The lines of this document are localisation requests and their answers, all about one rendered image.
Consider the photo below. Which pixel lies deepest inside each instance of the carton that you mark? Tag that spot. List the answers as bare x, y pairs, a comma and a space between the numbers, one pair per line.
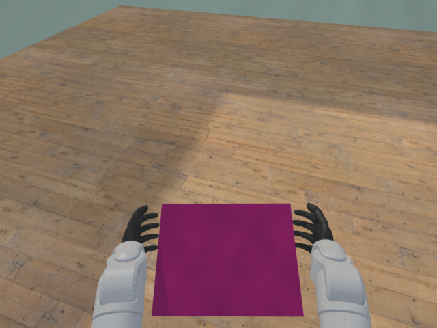
226, 260

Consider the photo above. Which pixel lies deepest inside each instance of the robot right forearm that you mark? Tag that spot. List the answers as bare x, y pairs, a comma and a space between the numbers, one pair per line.
340, 290

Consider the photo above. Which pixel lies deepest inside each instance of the right robot hand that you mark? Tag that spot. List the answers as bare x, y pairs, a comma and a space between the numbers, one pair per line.
319, 228

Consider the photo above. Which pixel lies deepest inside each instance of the robot left forearm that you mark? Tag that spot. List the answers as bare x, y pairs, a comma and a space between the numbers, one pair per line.
121, 289

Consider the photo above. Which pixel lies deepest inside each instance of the left robot hand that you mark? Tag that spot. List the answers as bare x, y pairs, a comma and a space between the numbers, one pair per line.
135, 229

